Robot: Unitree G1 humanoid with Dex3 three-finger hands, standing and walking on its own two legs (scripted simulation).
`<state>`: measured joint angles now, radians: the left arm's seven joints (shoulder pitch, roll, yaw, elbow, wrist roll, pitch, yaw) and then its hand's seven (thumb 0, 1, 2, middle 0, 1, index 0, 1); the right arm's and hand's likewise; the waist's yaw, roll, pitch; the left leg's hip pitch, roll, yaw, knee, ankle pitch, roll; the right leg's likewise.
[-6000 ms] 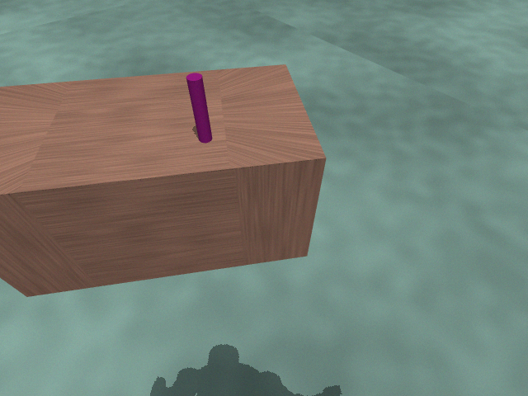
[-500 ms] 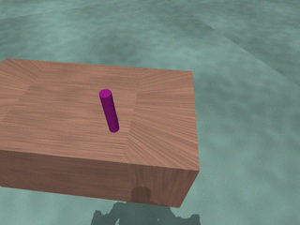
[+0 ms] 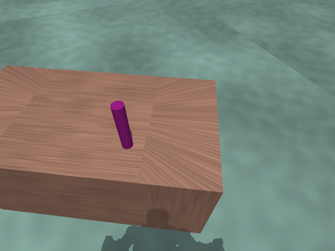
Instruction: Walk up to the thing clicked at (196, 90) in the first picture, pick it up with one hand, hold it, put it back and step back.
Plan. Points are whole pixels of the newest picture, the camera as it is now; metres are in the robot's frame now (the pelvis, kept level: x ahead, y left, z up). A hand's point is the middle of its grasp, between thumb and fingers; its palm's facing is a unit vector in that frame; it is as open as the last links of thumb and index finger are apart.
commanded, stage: stand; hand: left
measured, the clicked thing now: (123, 127) +0.51 +0.20 -0.07
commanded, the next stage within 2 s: rise first in 0.52 s
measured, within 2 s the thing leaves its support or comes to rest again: neither
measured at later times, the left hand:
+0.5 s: hand out of the picture +0.06 +0.26 -0.16, palm faces -0.02 -0.94 -0.34, open 7.3 cm
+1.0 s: hand (84, 234) +0.17 +0.24 -0.12, palm faces +0.18 -0.93 -0.33, open 13.8 cm
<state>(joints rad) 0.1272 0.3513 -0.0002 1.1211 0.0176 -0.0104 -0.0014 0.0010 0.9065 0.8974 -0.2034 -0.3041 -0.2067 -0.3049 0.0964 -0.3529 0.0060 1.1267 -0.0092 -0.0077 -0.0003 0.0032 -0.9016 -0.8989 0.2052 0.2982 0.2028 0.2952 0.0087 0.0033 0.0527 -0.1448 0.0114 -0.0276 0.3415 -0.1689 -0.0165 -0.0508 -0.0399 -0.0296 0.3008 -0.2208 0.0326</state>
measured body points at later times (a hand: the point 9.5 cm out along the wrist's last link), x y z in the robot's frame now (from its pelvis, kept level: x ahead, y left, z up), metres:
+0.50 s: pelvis +0.00 +0.00 +0.00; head +0.01 +0.00 +0.45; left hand +0.06 +0.30 -0.13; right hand +0.07 -0.30 -0.13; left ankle +0.01 +0.13 -0.75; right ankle -0.04 -0.14 -0.75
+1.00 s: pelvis -0.01 +0.00 -0.01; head +0.01 -0.01 +0.44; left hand +0.16 +0.29 -0.09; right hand +0.13 -0.29 -0.11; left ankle +0.01 +0.13 -0.75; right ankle -0.04 -0.14 -0.75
